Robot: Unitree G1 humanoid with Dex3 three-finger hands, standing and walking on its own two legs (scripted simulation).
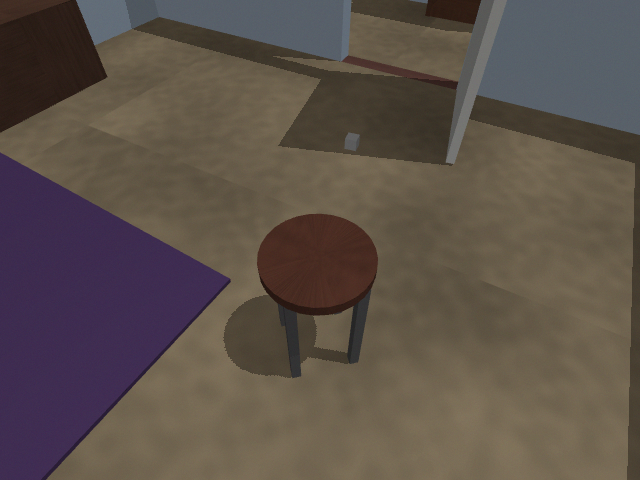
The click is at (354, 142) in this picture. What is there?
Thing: cube
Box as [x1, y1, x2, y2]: [344, 132, 359, 150]
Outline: 349,132 345,138 344,148 355,150 358,145 359,135
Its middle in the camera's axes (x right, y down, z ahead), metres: +0.17 -0.53 +2.11
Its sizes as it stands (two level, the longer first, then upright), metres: 0.064 0.064 0.064
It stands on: the floor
